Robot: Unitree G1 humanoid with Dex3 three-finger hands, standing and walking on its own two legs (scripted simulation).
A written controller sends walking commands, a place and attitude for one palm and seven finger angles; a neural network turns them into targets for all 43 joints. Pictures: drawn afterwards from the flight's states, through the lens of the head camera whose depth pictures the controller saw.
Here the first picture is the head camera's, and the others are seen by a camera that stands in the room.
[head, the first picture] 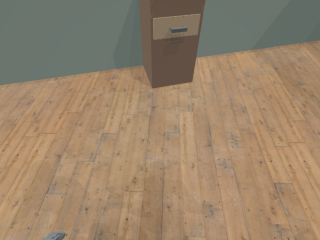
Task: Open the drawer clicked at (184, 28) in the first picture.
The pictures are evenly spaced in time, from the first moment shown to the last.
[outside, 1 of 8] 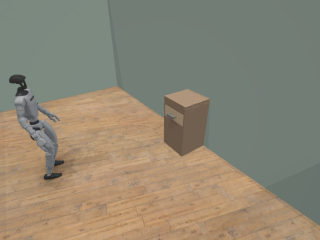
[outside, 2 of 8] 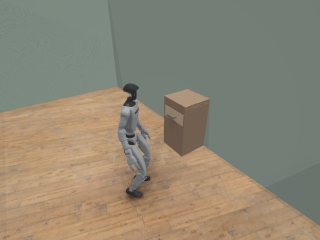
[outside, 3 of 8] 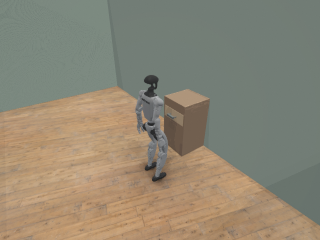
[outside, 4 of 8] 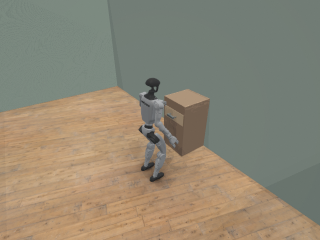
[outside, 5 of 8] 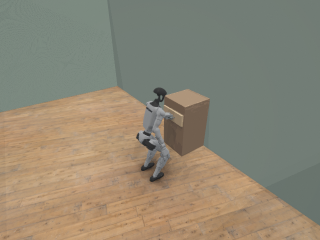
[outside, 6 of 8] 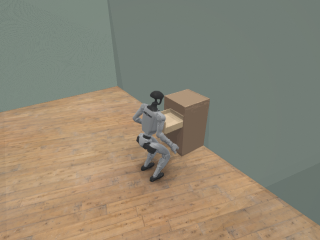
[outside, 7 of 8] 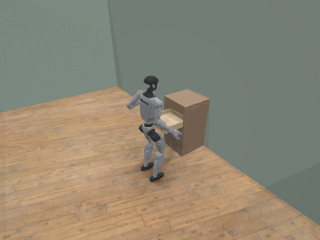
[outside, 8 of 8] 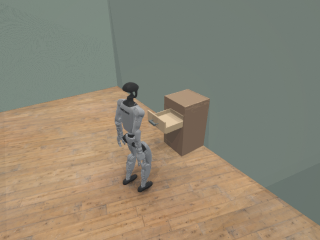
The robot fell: no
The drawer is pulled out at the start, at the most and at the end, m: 0.00 0.30 0.30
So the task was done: yes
